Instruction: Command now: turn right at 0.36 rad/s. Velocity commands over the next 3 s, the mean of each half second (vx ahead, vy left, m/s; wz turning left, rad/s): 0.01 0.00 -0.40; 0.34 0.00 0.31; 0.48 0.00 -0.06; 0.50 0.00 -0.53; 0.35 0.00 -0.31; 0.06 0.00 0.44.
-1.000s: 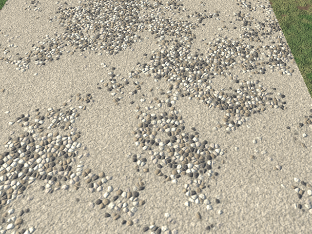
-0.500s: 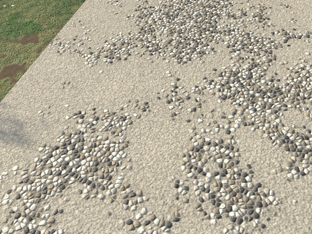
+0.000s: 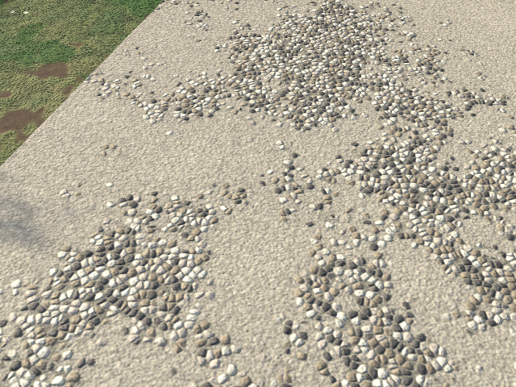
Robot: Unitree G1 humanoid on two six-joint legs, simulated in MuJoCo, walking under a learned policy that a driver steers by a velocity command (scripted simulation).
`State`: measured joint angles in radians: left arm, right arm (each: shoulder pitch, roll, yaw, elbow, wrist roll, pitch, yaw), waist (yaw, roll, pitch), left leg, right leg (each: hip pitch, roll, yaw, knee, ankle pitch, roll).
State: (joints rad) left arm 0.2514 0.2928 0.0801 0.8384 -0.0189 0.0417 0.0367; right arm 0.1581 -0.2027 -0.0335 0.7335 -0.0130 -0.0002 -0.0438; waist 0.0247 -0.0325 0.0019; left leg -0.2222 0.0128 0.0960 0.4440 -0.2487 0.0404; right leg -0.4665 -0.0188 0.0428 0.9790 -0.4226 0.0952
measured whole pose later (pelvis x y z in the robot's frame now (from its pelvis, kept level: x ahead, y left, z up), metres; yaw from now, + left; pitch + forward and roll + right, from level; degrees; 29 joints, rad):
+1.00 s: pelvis +0.14 +0.01 -0.01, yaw -1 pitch +3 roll -1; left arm 0.28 0.32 0.07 0.79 -0.02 -0.09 -0.02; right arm 0.22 -0.29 -0.06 0.71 0.02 -0.07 0.03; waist 0.02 -0.03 0.01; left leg -0.36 -0.03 0.02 0.58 -0.27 0.08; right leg -0.36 -0.03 0.01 1.06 -0.44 0.00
